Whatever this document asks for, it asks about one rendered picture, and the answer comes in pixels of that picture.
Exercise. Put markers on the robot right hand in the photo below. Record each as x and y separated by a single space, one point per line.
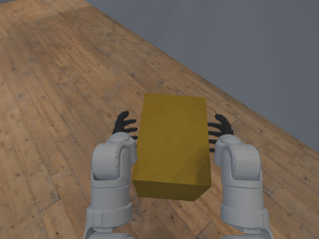
225 128

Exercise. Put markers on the robot left hand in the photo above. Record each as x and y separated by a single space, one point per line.
121 123

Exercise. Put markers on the carton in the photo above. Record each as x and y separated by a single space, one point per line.
173 148

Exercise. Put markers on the robot left forearm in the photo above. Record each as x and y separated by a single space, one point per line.
110 180

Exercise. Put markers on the robot right forearm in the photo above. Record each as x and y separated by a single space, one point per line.
242 204

